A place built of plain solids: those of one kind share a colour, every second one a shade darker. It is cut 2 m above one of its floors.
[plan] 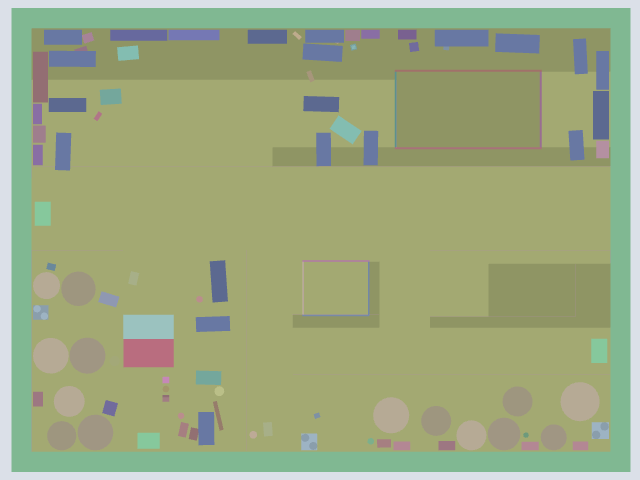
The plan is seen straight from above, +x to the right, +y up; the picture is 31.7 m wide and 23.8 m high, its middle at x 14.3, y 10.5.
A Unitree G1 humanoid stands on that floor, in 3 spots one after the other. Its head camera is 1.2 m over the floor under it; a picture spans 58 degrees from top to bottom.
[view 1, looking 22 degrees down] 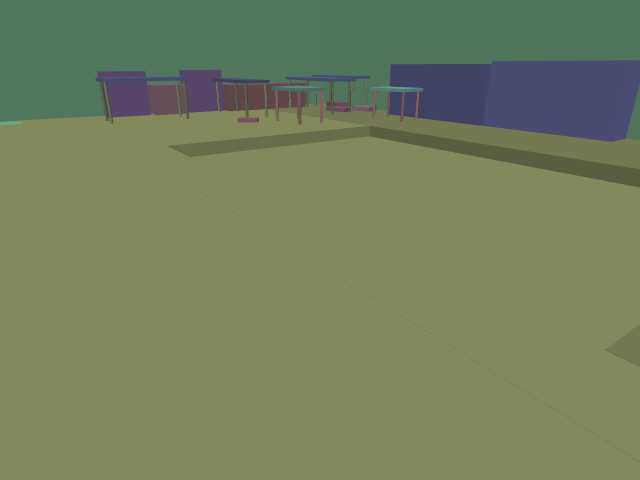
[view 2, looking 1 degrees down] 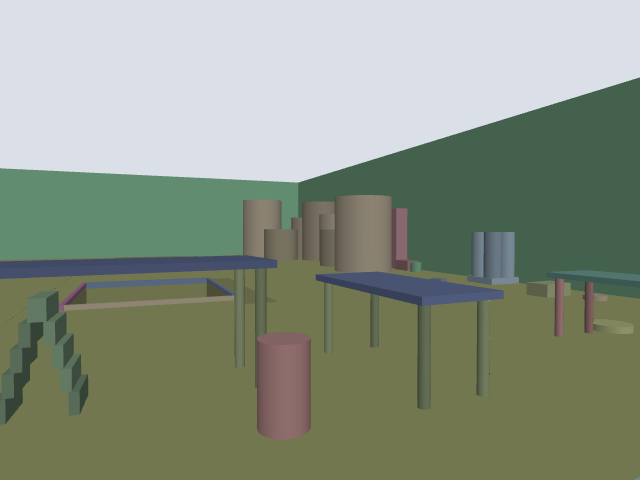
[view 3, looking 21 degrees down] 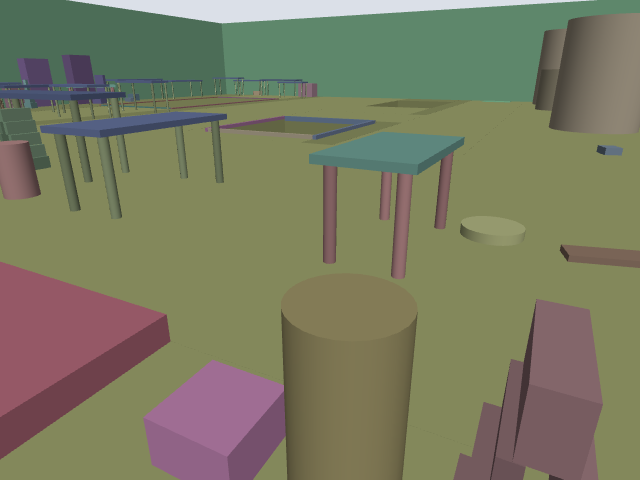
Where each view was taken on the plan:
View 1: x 12.54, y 12.15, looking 145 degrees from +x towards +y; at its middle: floor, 3.21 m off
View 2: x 5.80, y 8.39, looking -23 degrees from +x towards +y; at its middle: tank_low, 15.74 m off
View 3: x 5.80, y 2.75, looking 27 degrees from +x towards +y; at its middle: floor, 3.35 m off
